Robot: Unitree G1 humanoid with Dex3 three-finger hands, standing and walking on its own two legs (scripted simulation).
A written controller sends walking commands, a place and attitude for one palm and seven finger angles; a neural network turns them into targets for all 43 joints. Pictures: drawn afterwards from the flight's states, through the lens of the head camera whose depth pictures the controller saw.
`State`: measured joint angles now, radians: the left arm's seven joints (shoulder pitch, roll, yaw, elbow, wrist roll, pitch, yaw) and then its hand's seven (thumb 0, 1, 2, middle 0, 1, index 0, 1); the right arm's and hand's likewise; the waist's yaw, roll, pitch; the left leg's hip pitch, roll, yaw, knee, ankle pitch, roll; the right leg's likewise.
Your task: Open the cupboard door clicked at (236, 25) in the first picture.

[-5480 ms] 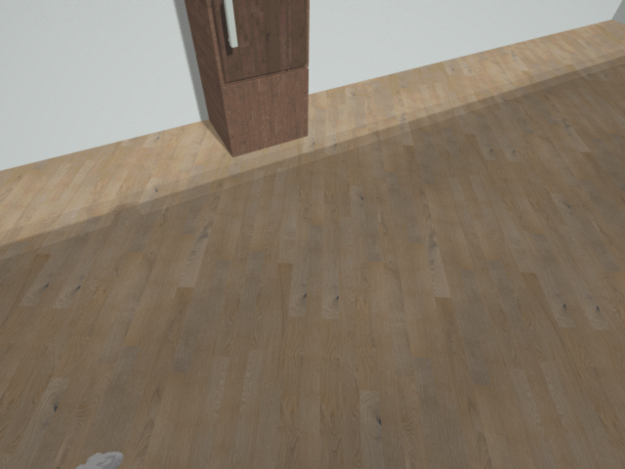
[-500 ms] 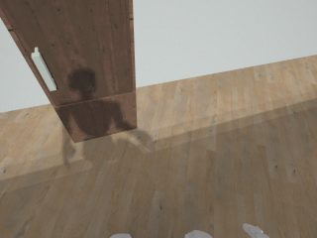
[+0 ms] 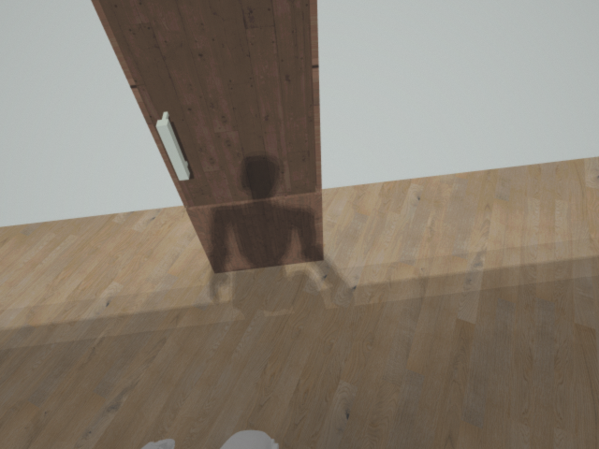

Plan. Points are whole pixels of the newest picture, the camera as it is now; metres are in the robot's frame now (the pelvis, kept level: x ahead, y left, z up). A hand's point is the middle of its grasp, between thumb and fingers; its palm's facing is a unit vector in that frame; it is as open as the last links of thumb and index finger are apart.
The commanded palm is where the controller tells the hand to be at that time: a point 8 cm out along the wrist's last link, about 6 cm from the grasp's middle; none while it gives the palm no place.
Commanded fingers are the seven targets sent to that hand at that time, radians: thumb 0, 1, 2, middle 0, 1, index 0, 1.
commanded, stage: take the last steps up to it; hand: left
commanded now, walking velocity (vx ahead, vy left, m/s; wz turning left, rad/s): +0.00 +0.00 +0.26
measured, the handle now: (175, 146) +0.82 +0.37 -0.09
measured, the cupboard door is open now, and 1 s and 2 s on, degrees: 0 0 0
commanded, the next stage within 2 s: come to a stop and stand still in 1.12 s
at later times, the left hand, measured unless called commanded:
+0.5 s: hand out of the picture +0.01 +0.25 -0.17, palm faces +0.13 -0.97 -0.20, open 7.3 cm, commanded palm none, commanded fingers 0.00 0.90 0.90 -0.20 -0.30 -0.20 -0.30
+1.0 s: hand (182, 435) +0.17 +0.21 -0.16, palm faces +0.15 -0.96 -0.23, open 7.2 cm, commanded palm none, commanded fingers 0.00 0.90 0.90 -0.20 -0.30 -0.20 -0.30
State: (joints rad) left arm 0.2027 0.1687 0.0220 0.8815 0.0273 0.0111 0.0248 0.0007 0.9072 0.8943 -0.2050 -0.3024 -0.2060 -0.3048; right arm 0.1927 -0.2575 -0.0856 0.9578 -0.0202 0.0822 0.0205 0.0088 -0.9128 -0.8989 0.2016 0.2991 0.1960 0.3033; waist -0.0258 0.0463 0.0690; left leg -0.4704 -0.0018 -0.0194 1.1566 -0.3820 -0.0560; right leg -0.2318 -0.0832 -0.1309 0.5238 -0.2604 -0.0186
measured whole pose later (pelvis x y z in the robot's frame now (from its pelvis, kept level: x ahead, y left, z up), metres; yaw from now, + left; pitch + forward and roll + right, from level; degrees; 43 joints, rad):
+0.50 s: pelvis +0.02 +0.06 +0.01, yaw +5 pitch -1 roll +0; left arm 0.28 0.22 0.05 1.06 0.03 0.02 -0.01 0.00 0.91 0.90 -0.20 -0.30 -0.20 -0.30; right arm 0.36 -0.13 -0.01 1.07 -0.02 -0.04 -0.02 0.01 -0.91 -0.90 0.20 0.30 0.20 0.30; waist 0.00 -0.03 0.03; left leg -0.03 -0.02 0.06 0.31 -0.26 0.05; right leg -0.49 -0.10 -0.06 0.97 -0.30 0.04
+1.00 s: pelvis +0.17 +0.02 +0.01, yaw +6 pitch -1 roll +0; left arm 0.29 0.16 0.05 1.07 0.03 -0.07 0.02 -0.02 0.94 0.89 -0.20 -0.30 -0.20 -0.30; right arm 0.26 -0.18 -0.06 1.05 -0.03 -0.01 0.01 0.01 -0.92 -0.90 0.20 0.30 0.19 0.30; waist -0.01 0.03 0.01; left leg -0.51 0.12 0.07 0.91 -0.23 -0.02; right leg -0.13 -0.01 -0.16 0.36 -0.22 -0.05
